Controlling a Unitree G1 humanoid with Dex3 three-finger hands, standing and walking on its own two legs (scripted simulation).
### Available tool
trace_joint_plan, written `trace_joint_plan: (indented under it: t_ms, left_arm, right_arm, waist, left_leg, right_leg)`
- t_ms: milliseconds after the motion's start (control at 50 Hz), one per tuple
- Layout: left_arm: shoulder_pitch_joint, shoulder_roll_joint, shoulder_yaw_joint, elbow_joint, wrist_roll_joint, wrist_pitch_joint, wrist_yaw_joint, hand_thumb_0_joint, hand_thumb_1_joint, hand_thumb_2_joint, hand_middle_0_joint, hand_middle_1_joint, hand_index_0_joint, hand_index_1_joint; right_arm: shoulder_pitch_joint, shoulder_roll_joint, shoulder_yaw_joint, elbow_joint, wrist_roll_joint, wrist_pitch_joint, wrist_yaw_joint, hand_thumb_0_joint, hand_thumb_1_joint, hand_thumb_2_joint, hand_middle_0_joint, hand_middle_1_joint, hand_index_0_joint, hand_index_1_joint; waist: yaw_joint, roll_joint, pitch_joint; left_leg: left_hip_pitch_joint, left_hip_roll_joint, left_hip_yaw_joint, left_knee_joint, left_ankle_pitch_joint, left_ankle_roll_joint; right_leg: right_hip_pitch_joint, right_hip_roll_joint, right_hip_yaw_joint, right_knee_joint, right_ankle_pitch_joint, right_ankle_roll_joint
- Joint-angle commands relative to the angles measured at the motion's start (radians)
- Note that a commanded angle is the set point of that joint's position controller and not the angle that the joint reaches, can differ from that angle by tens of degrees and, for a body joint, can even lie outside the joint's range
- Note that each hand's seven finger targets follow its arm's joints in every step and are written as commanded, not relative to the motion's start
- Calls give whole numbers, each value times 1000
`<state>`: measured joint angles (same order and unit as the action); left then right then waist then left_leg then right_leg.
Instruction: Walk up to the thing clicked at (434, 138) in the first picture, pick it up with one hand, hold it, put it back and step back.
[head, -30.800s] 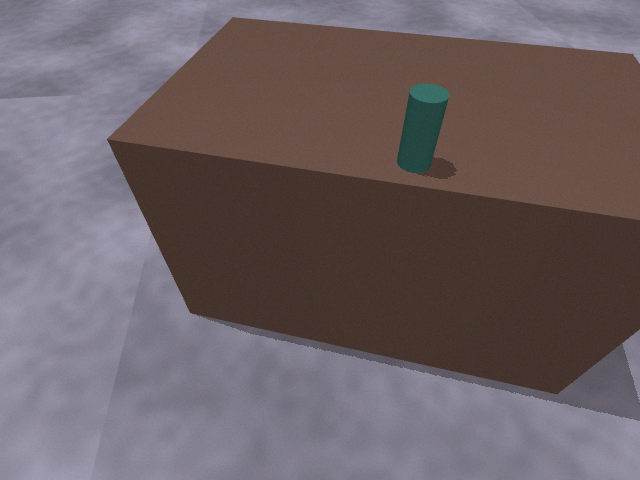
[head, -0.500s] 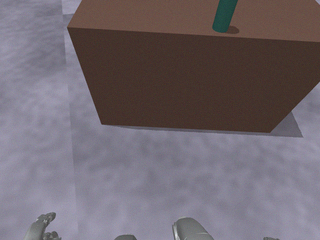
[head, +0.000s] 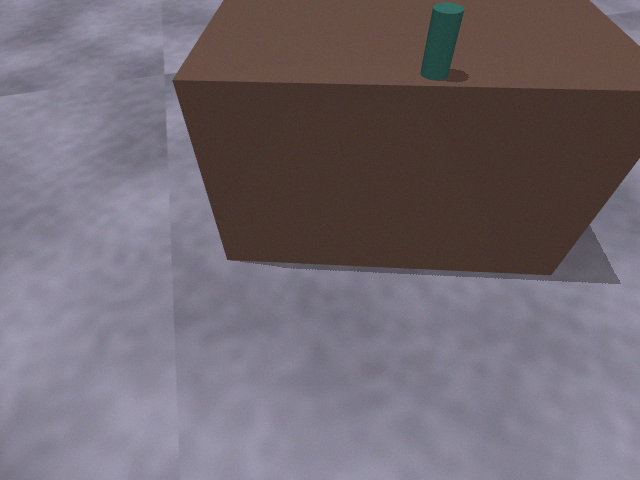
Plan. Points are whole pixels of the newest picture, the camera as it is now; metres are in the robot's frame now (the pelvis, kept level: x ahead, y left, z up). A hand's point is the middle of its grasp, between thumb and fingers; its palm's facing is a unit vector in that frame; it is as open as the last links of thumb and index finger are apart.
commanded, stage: step back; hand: right
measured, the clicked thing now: (440, 43) +1.05 -0.26 +0.07
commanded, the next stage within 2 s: stand in 0.70 s
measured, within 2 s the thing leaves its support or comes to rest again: neither
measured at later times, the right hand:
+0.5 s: hand out of the picture +0.12 -0.26 -0.14, palm faces -0.04 +0.92 -0.38, open 7.4 cm
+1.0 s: hand out of the picture +0.16 -0.24 -0.13, palm faces -0.01 +0.95 -0.32, open 7.4 cm
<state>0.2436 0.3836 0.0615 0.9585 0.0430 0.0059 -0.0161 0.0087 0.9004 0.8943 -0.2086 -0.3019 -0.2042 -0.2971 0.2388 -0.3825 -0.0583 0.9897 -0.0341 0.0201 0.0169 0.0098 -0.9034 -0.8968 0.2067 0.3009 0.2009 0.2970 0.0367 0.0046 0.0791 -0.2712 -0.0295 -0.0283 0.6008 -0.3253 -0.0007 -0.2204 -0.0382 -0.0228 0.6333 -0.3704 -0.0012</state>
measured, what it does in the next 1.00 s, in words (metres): stands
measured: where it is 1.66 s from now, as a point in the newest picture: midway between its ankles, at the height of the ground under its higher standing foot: outside the picture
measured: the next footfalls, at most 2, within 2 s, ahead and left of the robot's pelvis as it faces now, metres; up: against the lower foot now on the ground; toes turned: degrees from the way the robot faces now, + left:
none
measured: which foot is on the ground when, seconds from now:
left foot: down 0.00-1.00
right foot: down 0.00-1.00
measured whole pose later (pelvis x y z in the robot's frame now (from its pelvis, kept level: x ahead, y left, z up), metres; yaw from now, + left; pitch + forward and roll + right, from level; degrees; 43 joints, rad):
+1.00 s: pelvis +0.04 +0.00 +0.02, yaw +0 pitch -3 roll +0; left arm 0.07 0.35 0.00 1.12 0.01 -0.02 -0.01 0.01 0.90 0.89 -0.21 -0.30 -0.20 -0.30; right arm 0.03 -0.33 -0.01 1.11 -0.01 -0.01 0.01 0.01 -0.90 -0.90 0.21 0.30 0.20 0.30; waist 0.01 0.00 0.07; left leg -0.15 0.02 0.02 0.36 -0.16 -0.01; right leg -0.06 -0.02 -0.01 0.33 -0.23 0.02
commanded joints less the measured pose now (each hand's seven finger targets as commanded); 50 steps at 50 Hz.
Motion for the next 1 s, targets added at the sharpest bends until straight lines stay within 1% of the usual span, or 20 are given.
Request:
trace_joint_plan:
  t_ms: [0, 20, 40, 120, 180, 200, 220, 240, 260, 320, 360, 400, 420, 440, 460, 500, 560, 640, 780, 980]
  left_arm:
    - [-111, 172, 30, -83, -30, -23, 10, 0, 900, 900, -200, -300, -200, -300]
    - [-108, 216, 48, -76, -23, -23, 13, 0, 900, 900, -200, -300, -200, -300]
    - [-93, 215, 47, -71, -23, -26, 13, 0, 900, 900, -200, -300, -200, -300]
    - [-52, 185, 45, -37, -26, -43, 8, 0, 900, 900, -200, -300, -200, -300]
    - [7, 172, 50, 10, -13, -54, 19, 0, 900, 900, -200, -300, -200, -300]
    - [17, 212, 64, 13, -3, -58, 25, 0, 900, 900, -200, -300, -200, -300]
    - [40, 291, 80, 13, -1, -61, 29, 0, 900, 900, -200, -300, -200, -300]
    - [-40, 332, 84, -12, 2, -64, 27, 0, 900, 900, -200, -300, -200, -300]
    - [-95, 300, 78, -47, -3, -68, 28, 0, 900, 900, -200, -300, -200, -300]
    - [-112, 245, 56, -37, -9, -77, 31, 0, 900, 900, -200, -300, -200, -300]
    - [-142, 245, 48, -36, -15, -71, 26, 0, 900, 900, -200, -300, -200, -300]
    - [-151, 235, 42, -36, -25, -57, 24, 0, 900, 900, -200, -300, -200, -300]
    - [-140, 204, 27, -47, -29, -51, 24, 0, 900, 900, -200, -300, -200, -300]
    - [-131, 171, 14, -50, -40, -44, 23, 0, 900, 900, -200, -300, -200, -300]
    - [-130, 179, 23, -31, -50, -33, 24, 0, 900, 900, -200, -300, -200, -300]
    - [-145, 164, 14, -13, -38, -34, 25, 0, 900, 900, -200, -300, -200, -300]
    - [-93, 198, 16, 33, -35, -54, 28, 0, 900, 900, -200, -300, -200, -300]
    - [-142, 213, 19, 33, -36, -54, 31, 0, 900, 900, -200, -300, -200, -300]
    - [-177, 180, -13, 82, -41, -46, 28, 0, 900, 900, -200, -300, -200, -300]
    - [-205, 182, -17, 114, -35, -49, 22, 0, 900, 900, -200, -300, -200, -300]
  right_arm:
    - [-7, -269, -68, -71, -2, -66, -16, 0, -900, -900, 200, 300, 200, 300]
    - [-5, -309, -77, -79, -2, -67, -13, 0, -900, -900, 200, 300, 200, 300]
    - [-22, -293, -73, -86, -6, -71, -13, 0, -900, -900, 200, 300, 200, 300]
    - [-70, -254, -59, -84, -4, -69, -14, 0, -900, -900, 200, 300, 200, 300]
    - [-120, -203, -39, -98, 12, -44, -10, 0, -900, -900, 200, 300, 200, 300]
    - [-120, -157, -25, -107, 19, -42, -11, 0, -900, -900, 200, 300, 200, 300]
    - [-132, -119, -17, -118, 19, -40, -15, 0, -900, -900, 200, 300, 200, 300]
    - [-118, -167, -32, -102, 8, -37, -24, 0, -900, -900, 200, 300, 200, 300]
    - [-78, -191, -32, -86, 10, -42, -22, 0, -900, -900, 200, 300, 200, 300]
    - [-69, -159, -27, -63, 13, -58, -17, 0, -900, -900, 200, 300, 200, 300]
    - [-44, -145, -24, -47, 10, -63, -13, 0, -900, -900, 200, 300, 200, 300]
    - [-12, -137, -32, -26, 7, -68, -17, 0, -900, -900, 200, 300, 200, 300]
    - [-15, -165, -42, -22, 2, -70, -22, 0, -900, -900, 200, 300, 200, 300]
    - [-47, -204, -46, -34, 0, -75, -27, 0, -900, -900, 200, 300, 200, 300]
    - [-92, -252, -46, -46, 13, -73, -24, 0, -900, -900, 200, 300, 200, 300]
    - [-134, -237, -36, -36, 11, -68, -23, 0, -900, -900, 200, 300, 200, 300]
    - [-199, -185, -18, -36, 22, -61, -25, 0, -900, -900, 200, 300, 200, 300]
    - [-175, -178, -18, -3, 23, -60, -28, 0, -900, -900, 200, 300, 200, 300]
    - [-209, -172, 1, 36, 32, -60, -27, 0, -900, -900, 200, 300, 200, 300]
    - [-251, -162, 8, 75, 28, -57, -15, 0, -900, -900, 200, 300, 200, 300]
  waist:
    - [-51, 116, -66]
    - [-57, 101, -47]
    - [-47, 81, -29]
    - [-32, 159, -47]
    - [23, 113, -80]
    - [36, 20, -76]
    - [54, -150, -50]
    - [29, -144, 9]
    - [1, -74, 22]
    - [-10, -101, -30]
    - [-25, -151, -70]
    - [-50, -138, -97]
    - [-51, -71, -118]
    - [-36, 53, -131]
    - [-22, 97, -139]
    - [-17, 98, -128]
    - [4, 95, -135]
    - [-26, 39, -189]
    - [-41, -11, -164]
    - [-39, -15, -94]
  left_leg:
    - [135, 256, -439, -338, -364, 162]
    - [68, 339, -518, -383, -441, 235]
    - [73, 338, -506, -381, -368, 249]
    - [54, 260, -318, -306, -61, 190]
    - [-108, 169, -160, -168, -4, 100]
    - [-222, 116, -113, -75, -14, 51]
    - [-337, -17, -63, 104, -151, 14]
    - [-271, 17, -58, 242, -232, 2]
    - [-244, 52, -89, 259, -200, 0]
    - [-160, 71, -50, 130, -137, 5]
    - [-39, 47, 29, 8, -52, 5]
    - [67, 29, 57, -180, 185, 17]
    - [163, 76, -13, -173, 332, 35]
    - [162, 207, -196, -214, 334, 84]
    - [66, 294, -273, -223, 257, 183]
    - [81, 299, -259, -223, 284, 181]
    - [31, 180, -102, -142, 381, 64]
    - [113, 146, -42, -113, 498, 44]
    - [230, 167, -59, -198, 547, 38]
    - [193, 155, -59, -318, 246, 15]
  right_leg:
    - [-227, 20, 32, 83, -153, -36]
    - [-205, 15, 40, 188, -195, -32]
    - [-227, 1, 74, 232, -195, -31]
    - [-120, 0, 31, 37, -116, -23]
    - [172, 50, -16, -231, 76, -33]
    - [259, -14, 105, -266, 43, -57]
    - [221, -212, 424, -392, -208, -130]
    - [55, -365, 524, -443, -320, -228]
    - [51, -367, 495, -398, -155, -259]
    - [77, -260, 262, -292, 279, -196]
    - [59, -202, 153, -215, 460, -154]
    - [56, -157, 88, -102, 558, -100]
    - [-20, -120, 65, -45, 502, -64]
    - [-75, -39, 25, 4, 316, -18]
    - [-14, 18, 1, 29, 11, -10]
    - [-2, 8, 23, -50, -54, -25]
    - [114, -47, 82, -182, 248, -42]
    - [147, -81, 83, -155, 459, -48]
    - [130, -85, 87, -271, 497, -13]
    - [92, -94, 107, -389, 232, -12]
